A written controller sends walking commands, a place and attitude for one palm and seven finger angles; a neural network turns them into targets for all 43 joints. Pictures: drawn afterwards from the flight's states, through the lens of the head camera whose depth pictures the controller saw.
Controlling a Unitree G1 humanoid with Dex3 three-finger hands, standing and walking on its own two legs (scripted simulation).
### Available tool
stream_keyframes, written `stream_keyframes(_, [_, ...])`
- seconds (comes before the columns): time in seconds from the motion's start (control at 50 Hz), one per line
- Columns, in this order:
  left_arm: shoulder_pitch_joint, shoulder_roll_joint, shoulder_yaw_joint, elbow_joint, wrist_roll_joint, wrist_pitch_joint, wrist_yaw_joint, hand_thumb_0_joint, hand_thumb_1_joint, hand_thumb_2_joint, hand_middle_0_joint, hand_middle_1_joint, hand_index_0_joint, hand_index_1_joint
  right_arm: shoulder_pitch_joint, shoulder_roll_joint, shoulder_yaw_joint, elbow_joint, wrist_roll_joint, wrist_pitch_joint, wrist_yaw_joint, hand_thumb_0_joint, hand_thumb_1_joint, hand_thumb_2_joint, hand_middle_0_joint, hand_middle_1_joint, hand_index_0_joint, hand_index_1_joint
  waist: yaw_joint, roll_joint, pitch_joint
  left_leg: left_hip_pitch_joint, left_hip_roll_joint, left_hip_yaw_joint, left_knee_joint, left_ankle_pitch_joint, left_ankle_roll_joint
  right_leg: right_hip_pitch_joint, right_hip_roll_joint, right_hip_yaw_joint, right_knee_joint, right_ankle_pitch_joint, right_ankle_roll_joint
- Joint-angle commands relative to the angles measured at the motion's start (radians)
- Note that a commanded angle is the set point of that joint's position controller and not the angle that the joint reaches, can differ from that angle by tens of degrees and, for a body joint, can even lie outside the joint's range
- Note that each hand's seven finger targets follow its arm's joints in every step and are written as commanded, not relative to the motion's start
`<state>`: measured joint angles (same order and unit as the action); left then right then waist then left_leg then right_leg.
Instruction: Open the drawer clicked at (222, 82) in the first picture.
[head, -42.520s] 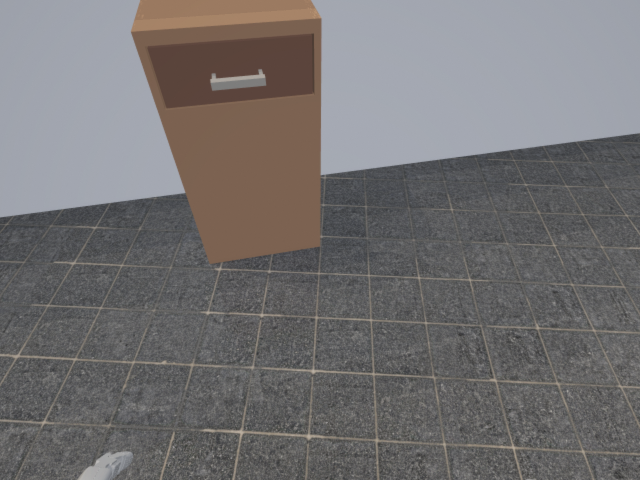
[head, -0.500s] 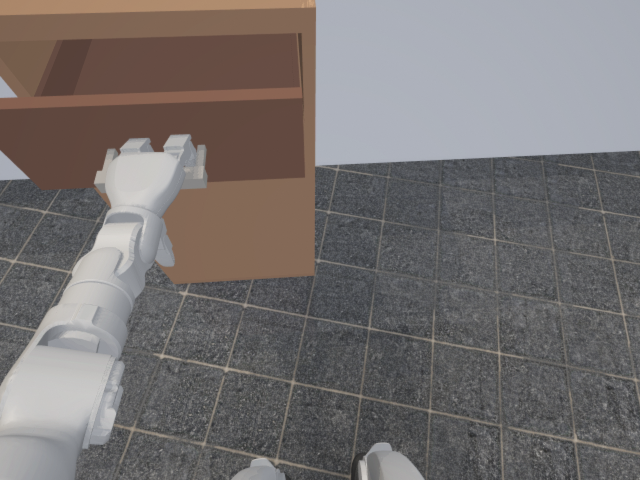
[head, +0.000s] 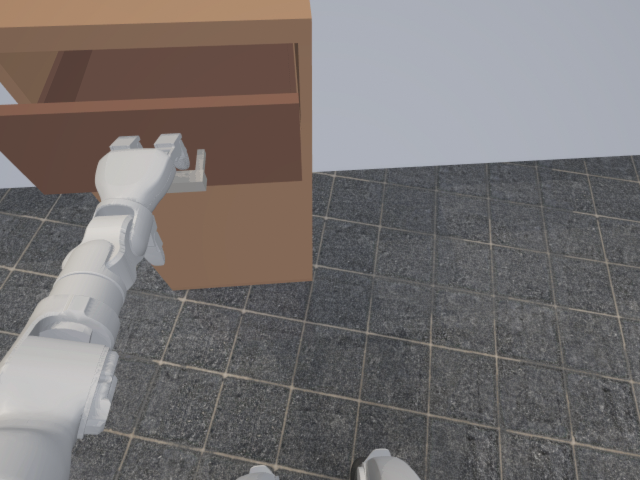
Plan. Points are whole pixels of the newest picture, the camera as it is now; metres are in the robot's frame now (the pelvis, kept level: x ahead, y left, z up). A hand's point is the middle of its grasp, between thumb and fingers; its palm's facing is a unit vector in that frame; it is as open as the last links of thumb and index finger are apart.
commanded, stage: move the hooked fingers above the handle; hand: left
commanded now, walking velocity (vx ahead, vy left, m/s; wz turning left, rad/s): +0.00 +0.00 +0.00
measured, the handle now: (155, 171) +0.52 +0.21 +0.03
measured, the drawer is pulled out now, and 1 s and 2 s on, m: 0.12 0.12 0.10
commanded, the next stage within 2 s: lower the fingers behind the handle in 0.36 s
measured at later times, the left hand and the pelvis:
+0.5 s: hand (162, 201) +0.48 +0.20 +0.01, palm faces -0.08 -0.04 -1.00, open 13.8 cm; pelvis +0.00 +0.00 +0.00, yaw +0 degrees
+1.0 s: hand (160, 205) +0.48 +0.20 +0.00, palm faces -0.05 -0.03 -1.00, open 13.8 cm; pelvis +0.00 +0.00 -0.01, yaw +0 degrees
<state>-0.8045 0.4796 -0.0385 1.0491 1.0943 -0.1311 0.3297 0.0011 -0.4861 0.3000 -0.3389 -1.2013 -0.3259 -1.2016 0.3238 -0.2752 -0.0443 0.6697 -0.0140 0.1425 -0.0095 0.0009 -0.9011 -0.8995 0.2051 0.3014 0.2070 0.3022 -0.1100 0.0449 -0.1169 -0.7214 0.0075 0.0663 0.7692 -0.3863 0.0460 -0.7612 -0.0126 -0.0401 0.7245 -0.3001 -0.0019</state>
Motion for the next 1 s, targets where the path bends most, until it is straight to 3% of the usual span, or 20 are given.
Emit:
stream_keyframes(0.0, [-0.474,0.204,0.034,-0.171,-0.010,0.027,0.060,0.000,-0.500,0.300,-0.300,-1.200,-0.300,-1.200,0.139,-0.147,-0.061,-0.049,-0.003,-0.017,-0.002,0.000,-0.900,-0.900,0.200,0.300,0.200,0.300,-0.037,0.025,-0.423,0.249,-0.008,-0.058,-0.055,0.376,-0.001,0.183,0.037,0.011,-0.048,0.235,-0.042])
stream_keyframes(0.04, [-0.503,0.203,0.030,-0.173,-0.010,0.039,0.069,0.000,-0.500,0.300,-0.300,-1.200,-0.300,-1.200,0.142,-0.152,-0.062,-0.042,-0.005,-0.020,0.000,0.000,-0.900,-0.900,0.200,0.300,0.200,0.300,-0.045,0.018,-0.427,0.246,-0.006,-0.060,-0.056,0.364,0.002,0.180,0.037,0.013,-0.051,0.227,-0.041])
stream_keyframes(0.08, [-0.494,0.261,0.075,-0.175,0.001,0.050,0.074,0.000,-0.500,0.300,-0.300,-1.200,-0.300,-1.200,0.147,-0.156,-0.063,-0.042,-0.006,-0.015,-0.001,0.000,-0.900,-0.900,0.200,0.300,0.200,0.300,-0.028,0.021,-0.473,0.256,-0.007,-0.062,-0.050,0.399,0.001,0.209,0.037,0.015,-0.039,0.259,-0.043])
stream_keyframes(0.1, [-0.494,0.238,0.057,-0.184,0.001,0.055,0.072,0.000,-0.500,0.300,-0.300,-1.200,-0.300,-1.200,0.145,-0.153,-0.063,-0.043,-0.006,-0.013,-0.001,0.000,-0.900,-0.900,0.200,0.300,0.200,0.300,-0.028,0.040,-0.485,0.268,-0.008,-0.060,-0.051,0.413,-0.002,0.211,0.037,0.014,-0.038,0.269,-0.043])
stream_keyframes(0.14, [-0.492,0.172,0.011,-0.167,-0.009,0.066,0.064,0.000,-0.500,0.300,-0.300,-1.200,-0.300,-1.200,0.142,-0.148,-0.064,-0.036,-0.004,-0.014,0.004,0.000,-0.900,-0.900,0.200,0.300,0.200,0.300,-0.040,0.026,-0.438,0.268,-0.003,-0.060,-0.058,0.385,-0.001,0.188,0.038,0.009,-0.055,0.241,-0.042])
stream_keyframes(0.16, [-0.491,0.174,0.014,-0.153,-0.013,0.068,0.059,0.000,-0.500,0.300,-0.300,-1.200,-0.300,-1.200,0.142,-0.149,-0.063,-0.035,-0.004,-0.014,0.004,0.000,-0.900,-0.900,0.200,0.300,0.200,0.300,-0.045,0.013,-0.423,0.256,-0.004,-0.059,-0.060,0.375,0.001,0.191,0.038,0.011,-0.062,0.237,-0.042])
stream_keyframes(0.18, [-0.489,0.229,0.050,-0.142,-0.008,0.070,0.059,0.000,-0.500,0.300,-0.300,-1.200,-0.300,-1.200,0.145,-0.156,-0.061,-0.031,-0.002,-0.012,0.000,0.000,-0.900,-0.900,0.200,0.300,0.200,0.300,-0.042,0.000,-0.417,0.242,-0.003,-0.059,-0.061,0.360,0.003,0.193,0.037,0.013,-0.059,0.231,-0.040])
stream_keyframes(0.24, [-0.488,0.199,0.021,-0.152,-0.012,0.072,0.045,0.000,-0.500,0.300,-0.300,-1.200,-0.300,-1.200,0.145,-0.150,-0.058,-0.040,0.000,-0.015,-0.003,0.000,-0.900,-0.900,0.200,0.300,0.200,0.300,-0.041,-0.006,-0.424,0.236,-0.008,-0.054,-0.069,0.347,0.007,0.219,0.037,0.016,-0.065,0.238,-0.040])
stream_keyframes(0.28, [-0.476,0.191,0.018,-0.157,-0.009,0.063,0.036,0.000,-0.500,0.300,-0.300,-1.200,-0.300,-1.200,0.145,-0.149,-0.060,-0.039,-0.001,-0.014,-0.002,0.000,-0.900,-0.900,0.200,0.300,0.200,0.300,-0.035,0.031,-0.433,0.266,-0.004,-0.060,-0.068,0.373,0.001,0.199,0.038,0.013,-0.059,0.235,-0.044])
stream_keyframes(0.36, [-0.447,0.181,0.022,-0.157,-0.019,0.047,0.028,0.000,-0.500,0.300,-0.300,-1.200,-0.300,-1.200,0.143,-0.147,-0.058,-0.043,-0.004,-0.014,-0.004,0.000,-0.900,-0.900,0.200,0.300,0.200,0.300,-0.031,0.002,-0.413,0.251,-0.004,-0.059,-0.070,0.371,0.004,0.206,0.039,0.014,-0.064,0.240,-0.045])
stream_keyframes(0.46, [-0.425,0.240,0.073,-0.157,-0.013,0.026,0.040,0.000,-0.500,0.300,-0.300,-1.200,-0.300,-1.200,0.142,-0.149,-0.055,-0.046,-0.006,-0.015,-0.007,0.000,-0.900,-0.900,0.200,0.300,0.200,0.300,-0.017,-0.012,-0.410,0.215,-0.007,-0.057,-0.065,0.354,0.005,0.216,0.038,0.017,-0.053,0.234,-0.046])
stream_keyframes(0.48, [-0.432,0.211,0.046,-0.152,-0.008,0.025,0.045,0.000,-0.500,0.300,-0.300,-1.200,-0.300,-1.200,0.147,-0.147,-0.055,-0.046,-0.005,-0.016,-0.007,0.000,-0.900,-0.900,0.200,0.300,0.200,0.300,-0.031,-0.017,-0.409,0.216,-0.007,-0.060,-0.059,0.352,0.004,0.196,0.040,0.015,-0.047,0.230,-0.043])
stream_keyframes(0.56, [-0.398,0.222,0.075,-0.156,-0.002,0.028,0.070,0.000,-0.500,0.300,-0.300,-1.200,-0.300,-1.200,0.146,-0.148,-0.061,-0.042,-0.013,-0.016,0.003,0.000,-0.900,-0.900,0.200,0.300,0.200,0.300,-0.011,0.010,-0.441,0.224,-0.004,-0.053,-0.042,0.413,0.000,0.202,0.039,0.014,-0.029,0.275,-0.048])
stream_keyframes(0.62, [-0.370,0.194,0.048,-0.096,-0.006,0.053,0.077,0.000,-0.500,0.300,-0.300,-1.200,-0.300,-1.200,0.147,-0.148,-0.058,-0.039,-0.008,-0.012,0.006,0.000,-0.900,-0.900,0.200,0.300,0.200,0.300,-0.026,-0.034,-0.397,0.169,-0.008,-0.044,-0.038,0.358,0.002,0.192,0.040,0.014,-0.033,0.256,-0.041])
stream_keyframes(0.72, [-0.424,0.222,0.060,-0.156,0.006,0.039,0.080,0.000,-0.500,0.300,-0.300,-1.200,-0.300,-1.200,0.153,-0.150,-0.063,-0.038,-0.013,-0.015,0.002,0.000,-0.900,-0.900,0.200,0.300,0.200,0.300,-0.030,0.000,-0.463,0.193,-0.009,-0.049,-0.014,0.384,0.004,0.192,0.038,0.021,-0.011,0.276,-0.042])
stream_keyframes(0.74, [-0.386,0.217,0.062,-0.119,0.003,0.047,0.078,0.000,-0.500,0.300,-0.300,-1.200,-0.300,-1.200,0.153,-0.150,-0.061,-0.038,-0.013,-0.013,0.003,0.000,-0.900,-0.900,0.200,0.300,0.200,0.300,-0.024,-0.004,-0.461,0.183,-0.011,-0.047,-0.014,0.381,0.003,0.195,0.039,0.019,-0.009,0.274,-0.042])
stream_keyframes(0.8, [-0.371,0.184,0.032,-0.068,-0.004,0.061,0.066,0.000,-0.500,0.300,-0.300,-1.200,-0.300,-1.200,0.153,-0.151,-0.057,-0.033,-0.009,-0.012,0.002,0.000,-0.900,-0.900,0.200,0.300,0.200,0.300,-0.042,-0.029,-0.385,0.141,-0.008,-0.043,-0.008,0.346,0.004,0.154,0.039,0.015,-0.012,0.252,-0.039])
stream_keyframes(0.88, [-0.337,0.206,0.052,-0.058,-0.002,0.062,0.059,0.000,-0.500,0.300,-0.300,-1.200,-0.300,-1.200,0.153,-0.154,-0.055,-0.042,-0.011,-0.008,0.000,0.000,-0.900,-0.900,0.200,0.300,0.200,0.300,-0.029,-0.031,-0.416,0.123,-0.012,-0.042,0.003,0.347,0.004,0.166,0.039,0.019,0.005,0.260,-0.040])
stream_keyframes(0.92, [-0.322,0.159,0.023,-0.060,-0.008,0.059,0.051,0.000,-0.500,0.300,-0.300,-1.200,-0.300,-1.200,0.155,-0.148,-0.056,-0.047,-0.011,-0.008,0.001,0.000,-0.900,-0.900,0.200,0.300,0.200,0.300,-0.028,-0.032,-0.411,0.124,-0.010,-0.044,0.008,0.351,0.002,0.152,0.040,0.014,0.010,0.258,-0.042])
stream_keyframes(0.98, [-0.299,0.158,0.018,-0.018,-0.008,0.061,0.044,0.000,-0.500,0.300,-0.300,-1.200,-0.300,-1.200,0.152,-0.151,-0.051,-0.050,-0.008,-0.007,0.001,0.000,-0.900,-0.900,0.200,0.300,0.200,0.300,-0.033,-0.044,-0.367,0.084,-0.011,-0.041,0.014,0.303,0.004,0.123,0.041,0.016,0.012,0.220,-0.041])
